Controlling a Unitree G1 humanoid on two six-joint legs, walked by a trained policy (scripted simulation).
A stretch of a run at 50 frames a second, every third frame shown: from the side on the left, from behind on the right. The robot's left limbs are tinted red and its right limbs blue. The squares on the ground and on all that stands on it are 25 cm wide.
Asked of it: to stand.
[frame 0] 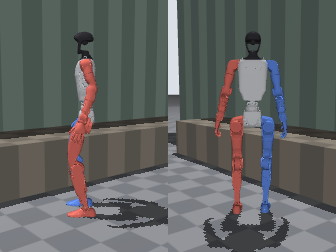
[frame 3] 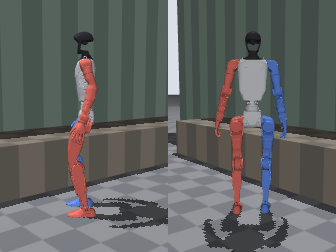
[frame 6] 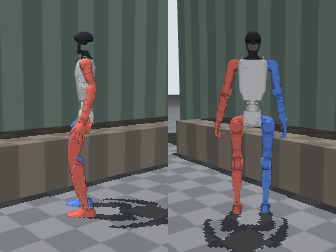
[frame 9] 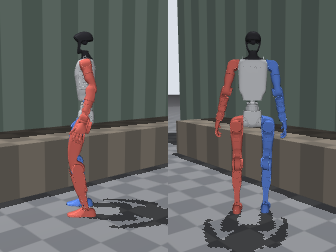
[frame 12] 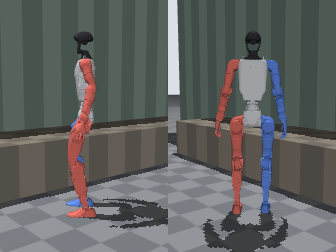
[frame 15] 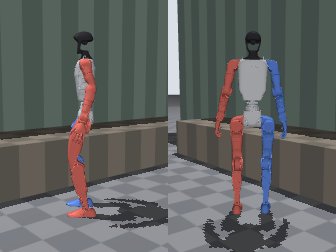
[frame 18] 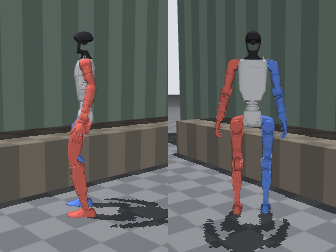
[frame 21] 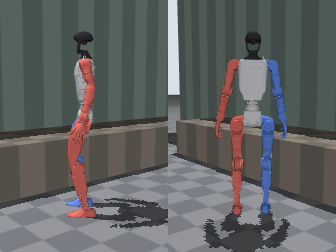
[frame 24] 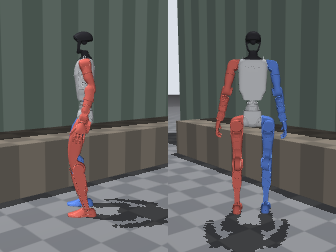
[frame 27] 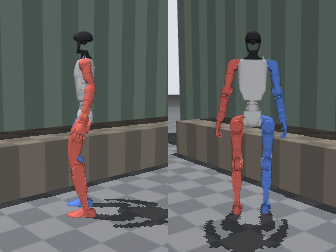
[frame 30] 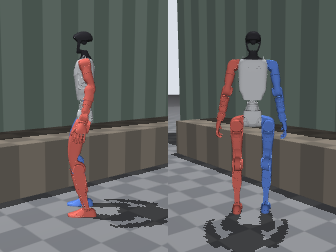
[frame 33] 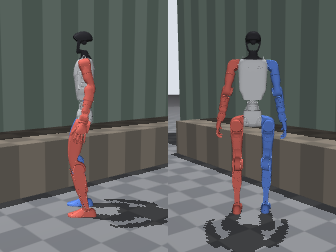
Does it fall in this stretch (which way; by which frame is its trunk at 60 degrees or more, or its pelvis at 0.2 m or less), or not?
no
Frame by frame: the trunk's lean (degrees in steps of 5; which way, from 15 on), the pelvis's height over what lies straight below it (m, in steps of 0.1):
0: 5, 0.8
3: 5, 0.8
6: 0, 0.8
9: 0, 0.8
12: 0, 0.8
15: 0, 0.8
18: 0, 0.8
21: 0, 0.8
24: 0, 0.8
27: 0, 0.8
30: 0, 0.8
33: 0, 0.8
